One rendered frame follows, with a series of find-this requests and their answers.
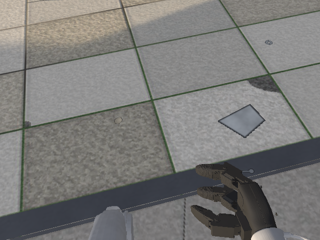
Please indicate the right robot forearm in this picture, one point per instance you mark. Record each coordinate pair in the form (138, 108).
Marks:
(271, 233)

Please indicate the robot left shin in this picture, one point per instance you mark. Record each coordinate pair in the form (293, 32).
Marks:
(110, 208)

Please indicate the right robot hand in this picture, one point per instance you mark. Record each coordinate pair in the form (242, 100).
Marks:
(251, 207)

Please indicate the robot left thigh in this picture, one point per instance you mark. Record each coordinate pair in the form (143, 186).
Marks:
(113, 225)

